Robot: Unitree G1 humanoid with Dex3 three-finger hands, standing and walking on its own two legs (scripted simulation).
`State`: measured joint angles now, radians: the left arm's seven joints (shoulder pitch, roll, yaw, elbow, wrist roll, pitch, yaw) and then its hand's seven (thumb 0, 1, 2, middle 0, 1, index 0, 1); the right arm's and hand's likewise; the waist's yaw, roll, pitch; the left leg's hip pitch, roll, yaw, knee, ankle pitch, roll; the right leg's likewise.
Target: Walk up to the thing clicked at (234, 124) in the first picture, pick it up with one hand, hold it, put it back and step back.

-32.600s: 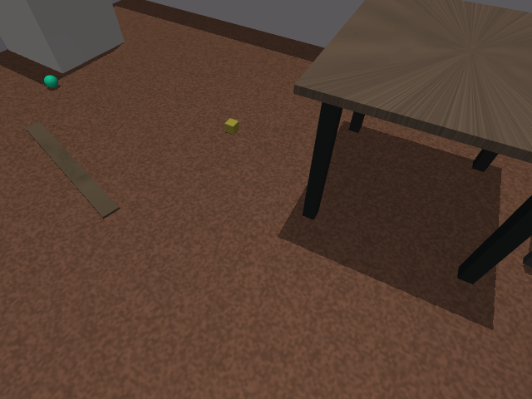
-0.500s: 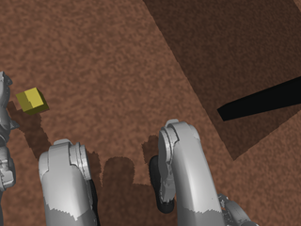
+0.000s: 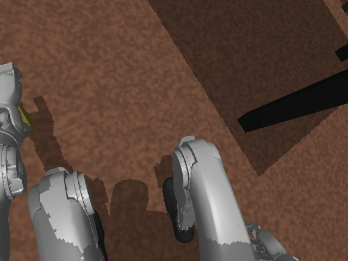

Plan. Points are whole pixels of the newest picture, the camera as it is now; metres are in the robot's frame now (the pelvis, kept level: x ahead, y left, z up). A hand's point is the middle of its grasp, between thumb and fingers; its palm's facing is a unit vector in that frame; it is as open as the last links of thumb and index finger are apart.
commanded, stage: approach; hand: left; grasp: from above
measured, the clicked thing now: (17, 123) +0.47 +0.29 -0.29
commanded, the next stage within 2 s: rest palm in 0.32 s
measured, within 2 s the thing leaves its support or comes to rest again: neither
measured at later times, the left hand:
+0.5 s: hand out of the picture +0.43 +0.30 -0.20, palm faces -0.41 -0.17 -0.90, open 13.8 cm
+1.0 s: hand (14, 127) +0.45 +0.28 -0.25, palm faces -0.45 -0.19 -0.87, open 13.9 cm
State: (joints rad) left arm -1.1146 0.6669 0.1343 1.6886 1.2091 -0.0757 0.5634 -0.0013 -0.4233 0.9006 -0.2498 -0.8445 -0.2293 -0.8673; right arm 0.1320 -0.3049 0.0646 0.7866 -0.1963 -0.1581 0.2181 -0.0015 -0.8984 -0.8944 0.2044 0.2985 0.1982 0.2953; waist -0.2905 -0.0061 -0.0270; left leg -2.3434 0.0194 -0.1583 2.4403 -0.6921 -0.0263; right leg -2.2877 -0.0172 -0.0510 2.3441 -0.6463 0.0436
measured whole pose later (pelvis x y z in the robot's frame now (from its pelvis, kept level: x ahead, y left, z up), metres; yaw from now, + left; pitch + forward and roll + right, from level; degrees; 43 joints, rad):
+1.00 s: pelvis +0.00 +0.00 -0.02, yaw -2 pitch +31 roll -10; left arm -1.06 0.84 0.21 1.77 1.21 -0.13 0.63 0.00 -0.45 0.92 -0.18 -0.86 -0.16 -0.88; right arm 0.16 -0.33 0.15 0.78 -0.26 -0.22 0.27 0.00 -0.89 -0.90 0.20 0.30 0.20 0.30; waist -0.34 -0.07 0.11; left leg -2.37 0.02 -0.20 2.53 -0.72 -0.03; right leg -2.30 0.00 -0.08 2.40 -0.66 0.06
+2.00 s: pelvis +0.00 +0.01 -0.03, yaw -6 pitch +27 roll -14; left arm -1.09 0.95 0.23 1.87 1.20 -0.12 0.72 0.00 -0.05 0.59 -0.45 -0.67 -0.47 -0.66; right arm 0.09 -0.36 0.25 0.74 -0.29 -0.35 0.39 0.00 -0.89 -0.90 0.20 0.30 0.20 0.30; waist -0.39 -0.11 0.20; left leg -2.35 0.02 -0.26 2.58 -0.73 0.00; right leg -2.24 0.02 -0.12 2.39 -0.64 0.09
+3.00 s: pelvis -0.01 +0.01 -0.01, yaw -6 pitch +27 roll -14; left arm -1.09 0.96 0.13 1.85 1.17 -0.14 0.70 0.00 -0.03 0.40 -0.75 -0.37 -0.78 -0.37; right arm 0.10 -0.37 0.27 0.71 -0.27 -0.35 0.36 0.00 -0.90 -0.90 0.20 0.30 0.20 0.29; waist -0.38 -0.13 0.21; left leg -2.32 0.02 -0.27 2.55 -0.72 -0.01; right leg -2.20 0.02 -0.14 2.35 -0.63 0.08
